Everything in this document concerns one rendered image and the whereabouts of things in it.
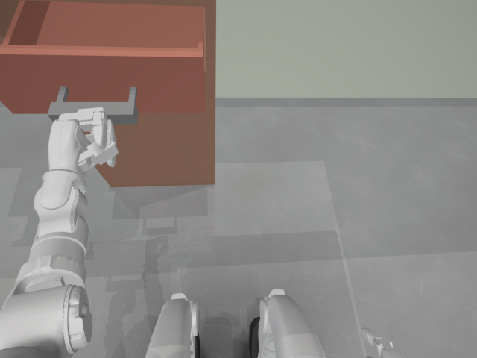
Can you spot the left robot forearm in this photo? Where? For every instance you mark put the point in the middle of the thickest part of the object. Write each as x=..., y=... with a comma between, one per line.
x=59, y=247

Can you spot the drawer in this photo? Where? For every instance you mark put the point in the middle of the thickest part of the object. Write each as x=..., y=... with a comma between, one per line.
x=99, y=51

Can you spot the handle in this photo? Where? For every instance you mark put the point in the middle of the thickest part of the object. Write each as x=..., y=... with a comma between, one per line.
x=120, y=113

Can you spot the right robot hand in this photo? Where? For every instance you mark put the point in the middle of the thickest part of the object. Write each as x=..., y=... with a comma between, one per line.
x=380, y=343

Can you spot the left robot hand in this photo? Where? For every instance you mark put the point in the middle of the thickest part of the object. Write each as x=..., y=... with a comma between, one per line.
x=67, y=141

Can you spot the robot right thigh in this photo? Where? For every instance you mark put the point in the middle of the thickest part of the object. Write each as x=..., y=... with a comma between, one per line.
x=293, y=335

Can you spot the robot left upper arm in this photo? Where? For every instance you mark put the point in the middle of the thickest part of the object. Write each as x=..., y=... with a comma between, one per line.
x=47, y=323

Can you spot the robot thigh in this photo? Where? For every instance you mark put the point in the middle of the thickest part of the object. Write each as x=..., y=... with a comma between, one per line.
x=176, y=326
x=293, y=335

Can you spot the robot left thigh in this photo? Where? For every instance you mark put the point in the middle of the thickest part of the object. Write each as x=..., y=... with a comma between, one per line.
x=176, y=326

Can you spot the cabinet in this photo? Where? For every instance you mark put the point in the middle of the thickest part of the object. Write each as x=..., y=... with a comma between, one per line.
x=162, y=149

